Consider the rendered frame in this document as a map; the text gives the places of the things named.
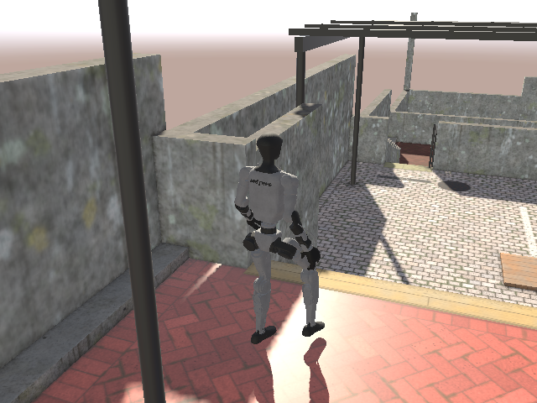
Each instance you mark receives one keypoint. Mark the humanoid robot torso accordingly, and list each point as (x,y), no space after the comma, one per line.
(267,203)

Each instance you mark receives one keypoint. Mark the humanoid robot head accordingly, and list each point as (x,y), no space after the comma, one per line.
(269,145)

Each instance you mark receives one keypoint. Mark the left robot forearm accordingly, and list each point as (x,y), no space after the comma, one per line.
(246,212)

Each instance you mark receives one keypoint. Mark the right robot forearm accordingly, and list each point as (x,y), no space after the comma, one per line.
(300,234)

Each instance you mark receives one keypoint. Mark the right robot hand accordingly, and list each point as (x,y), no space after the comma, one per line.
(312,256)

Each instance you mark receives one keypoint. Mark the left robot hand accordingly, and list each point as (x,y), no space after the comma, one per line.
(252,223)

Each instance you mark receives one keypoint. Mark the left robot upper arm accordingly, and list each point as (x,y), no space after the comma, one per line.
(242,188)

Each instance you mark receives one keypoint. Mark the right robot upper arm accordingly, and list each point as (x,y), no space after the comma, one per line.
(290,184)

